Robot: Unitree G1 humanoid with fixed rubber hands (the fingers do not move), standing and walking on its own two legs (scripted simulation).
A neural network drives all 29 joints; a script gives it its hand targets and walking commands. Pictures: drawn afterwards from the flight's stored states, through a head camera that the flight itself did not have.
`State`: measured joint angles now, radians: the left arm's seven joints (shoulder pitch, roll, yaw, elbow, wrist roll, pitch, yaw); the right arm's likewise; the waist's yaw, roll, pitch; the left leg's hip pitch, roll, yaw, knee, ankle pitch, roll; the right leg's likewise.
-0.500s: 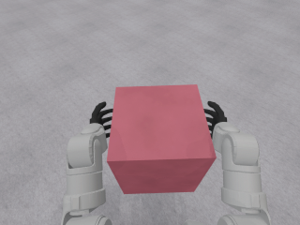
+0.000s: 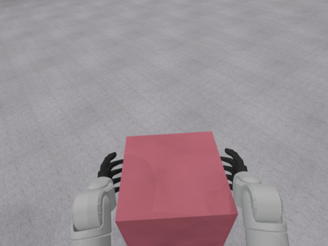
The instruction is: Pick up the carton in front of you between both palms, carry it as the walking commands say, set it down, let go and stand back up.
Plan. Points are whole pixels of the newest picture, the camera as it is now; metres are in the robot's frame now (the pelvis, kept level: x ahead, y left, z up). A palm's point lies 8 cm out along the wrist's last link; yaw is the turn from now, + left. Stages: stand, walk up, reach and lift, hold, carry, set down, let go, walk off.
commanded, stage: carry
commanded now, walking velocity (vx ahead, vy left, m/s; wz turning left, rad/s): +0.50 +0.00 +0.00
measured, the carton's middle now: (173, 197) +0.25 +0.00 +0.00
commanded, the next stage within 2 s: none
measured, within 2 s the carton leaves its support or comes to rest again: neither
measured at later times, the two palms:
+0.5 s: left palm (114, 96) +0.58 +0.19 +0.08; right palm (202, 94) +0.56 -0.11 +0.08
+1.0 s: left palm (137, 57) +0.88 +0.14 +0.07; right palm (202, 55) +0.88 -0.16 +0.06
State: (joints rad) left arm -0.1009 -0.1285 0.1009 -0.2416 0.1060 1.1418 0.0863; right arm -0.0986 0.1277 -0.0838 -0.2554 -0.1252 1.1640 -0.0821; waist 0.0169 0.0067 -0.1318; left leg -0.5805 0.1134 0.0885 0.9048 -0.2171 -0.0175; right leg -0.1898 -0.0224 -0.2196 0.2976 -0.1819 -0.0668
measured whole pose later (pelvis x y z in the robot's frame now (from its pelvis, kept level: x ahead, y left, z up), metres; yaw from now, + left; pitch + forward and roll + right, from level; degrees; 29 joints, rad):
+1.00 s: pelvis +0.62 -0.02 +0.00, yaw +0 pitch +4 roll +2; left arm -0.11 -0.13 0.11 -0.31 0.10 1.14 0.08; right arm -0.12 0.13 -0.07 -0.32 -0.12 1.17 -0.08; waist 0.02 0.01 -0.06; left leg -0.57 0.11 0.08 0.99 -0.23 -0.01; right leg -0.22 -0.05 -0.22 0.31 -0.17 -0.06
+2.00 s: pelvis +1.27 -0.04 +0.00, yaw +1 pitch +4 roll +2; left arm -0.11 -0.13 0.10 -0.31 0.10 1.14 0.08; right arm -0.11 0.13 -0.08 -0.31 -0.12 1.16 -0.08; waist 0.01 0.01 -0.02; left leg -0.53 0.10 0.07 1.07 -0.25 0.00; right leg -0.26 -0.03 -0.23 0.34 -0.16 -0.08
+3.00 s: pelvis +1.92 -0.04 -0.01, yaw +1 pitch +4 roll +1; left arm -0.15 -0.13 0.10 -0.30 0.11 1.14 0.08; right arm -0.14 0.13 -0.10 -0.33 -0.12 1.17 -0.08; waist 0.00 0.03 0.03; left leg -0.38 0.06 0.07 0.93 -0.43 -0.03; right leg -0.36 -0.04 -0.24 0.36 -0.08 -0.08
